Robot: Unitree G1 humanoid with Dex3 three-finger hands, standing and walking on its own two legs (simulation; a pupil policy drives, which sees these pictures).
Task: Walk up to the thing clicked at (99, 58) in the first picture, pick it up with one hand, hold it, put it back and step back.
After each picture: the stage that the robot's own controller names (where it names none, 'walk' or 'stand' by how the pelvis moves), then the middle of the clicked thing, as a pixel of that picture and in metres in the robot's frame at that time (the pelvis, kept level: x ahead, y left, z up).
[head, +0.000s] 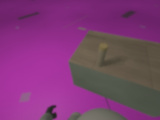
stand; (101, 56) +0.58 -0.05 -0.04
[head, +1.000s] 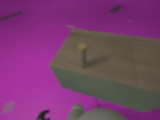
rise first; (82, 57) +0.49 +0.14 -0.01
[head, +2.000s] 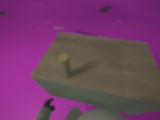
stand; (66, 67) +0.38 +0.22 -0.02
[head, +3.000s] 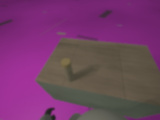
stand; (68, 71) +0.38 +0.22 -0.04
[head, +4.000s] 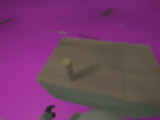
stand; (68, 71) +0.38 +0.22 -0.04
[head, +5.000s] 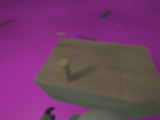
stand; (66, 71) +0.38 +0.23 -0.04
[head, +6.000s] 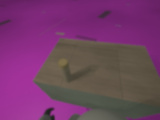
stand; (65, 71) +0.37 +0.24 -0.04
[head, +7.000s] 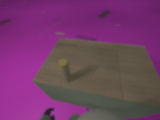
stand; (65, 72) +0.37 +0.24 -0.05
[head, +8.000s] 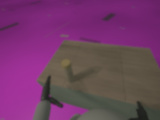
rise first; (68, 72) +0.37 +0.24 -0.04
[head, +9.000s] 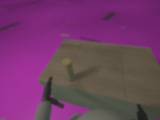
go down; (69, 71) +0.38 +0.23 -0.04
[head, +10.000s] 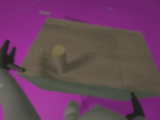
go down; (61, 61) +0.39 +0.21 +0.02
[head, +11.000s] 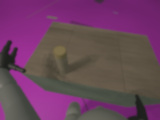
approach; (62, 62) +0.39 +0.21 +0.02
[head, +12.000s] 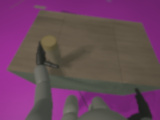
close in; (54, 55) +0.41 +0.23 +0.06
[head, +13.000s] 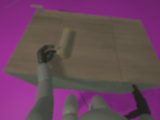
lift; (64, 42) +0.58 +0.18 -0.02
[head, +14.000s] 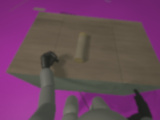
lift; (81, 46) +0.56 +0.07 -0.03
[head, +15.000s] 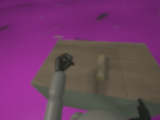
lift; (101, 67) +0.51 -0.06 -0.08
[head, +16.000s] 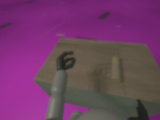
close; (115, 68) +0.51 -0.18 -0.10
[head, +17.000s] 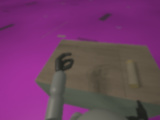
close; (131, 72) +0.49 -0.31 -0.11
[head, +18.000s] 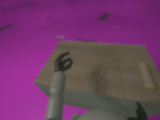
stand; (145, 75) +0.47 -0.43 -0.12
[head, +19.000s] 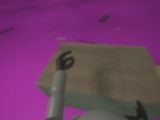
stand; out of the picture +0.45 -0.55 -0.12
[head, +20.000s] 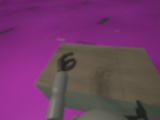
go down; (154, 108) +0.43 -0.79 -0.72
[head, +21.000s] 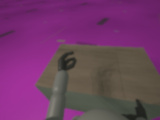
close; out of the picture +0.49 -1.06 -0.73
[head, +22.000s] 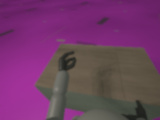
stand; out of the picture +0.54 -1.32 -0.73
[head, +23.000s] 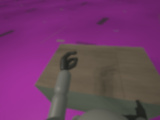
stand; out of the picture +0.61 -1.58 -0.73
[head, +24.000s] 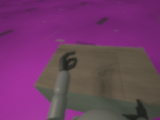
stand; out of the picture +0.66 -1.84 -0.73
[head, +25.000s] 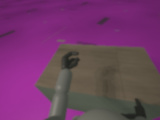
stand; out of the picture +0.72 -2.09 -0.73
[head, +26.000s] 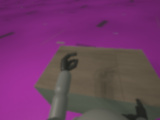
stand; out of the picture +0.78 -2.34 -0.73
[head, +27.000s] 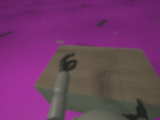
close; out of the picture +0.84 -2.59 -0.73
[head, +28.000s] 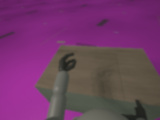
close; out of the picture +0.88 -2.84 -0.74
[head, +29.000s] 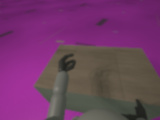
stand; out of the picture +0.94 -3.08 -0.73
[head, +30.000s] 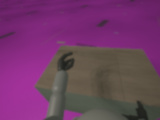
close; out of the picture +0.98 -3.33 -0.73
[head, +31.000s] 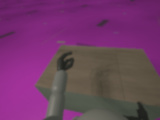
stand; out of the picture +1.03 -3.57 -0.73
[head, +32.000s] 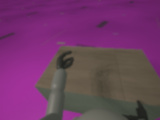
close; out of the picture +1.07 -3.81 -0.73
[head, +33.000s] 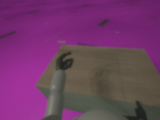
close; out of the picture +1.09 -4.05 -0.73
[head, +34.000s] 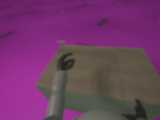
close; out of the picture +1.17 -4.28 -0.73
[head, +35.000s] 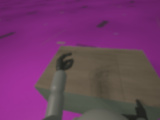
close; out of the picture +1.18 -4.52 -0.73
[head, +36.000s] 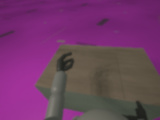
close; out of the picture +1.23 -4.76 -0.73
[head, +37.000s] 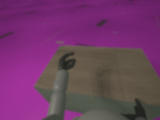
close; out of the picture +1.28 -4.99 -0.73
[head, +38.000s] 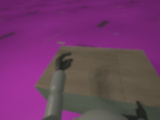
close; out of the picture +1.29 -5.23 -0.73
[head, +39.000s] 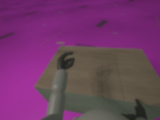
close; out of the picture +1.35 -5.45 -0.73
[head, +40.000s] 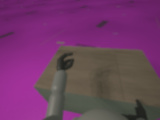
close; out of the picture +1.35 -5.69 -0.73
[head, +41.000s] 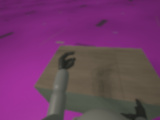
close; out of the picture +1.41 -5.92 -0.73
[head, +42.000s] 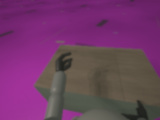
stand; out of the picture +1.42 -6.15 -0.73
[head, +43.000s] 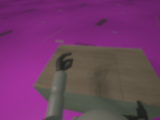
close; out of the picture +1.44 -6.38 -0.73
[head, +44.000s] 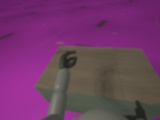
close; out of the picture +1.52 -6.60 -0.73
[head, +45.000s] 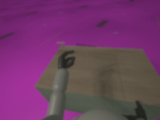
close; out of the picture +1.51 -6.84 -0.73
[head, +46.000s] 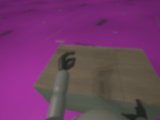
stand; out of the picture +1.51 -7.06 -0.73
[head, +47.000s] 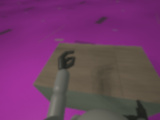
stand; out of the picture +1.57 -7.28 -0.73
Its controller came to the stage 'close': yes
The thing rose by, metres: 0.00
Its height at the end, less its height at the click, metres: -0.70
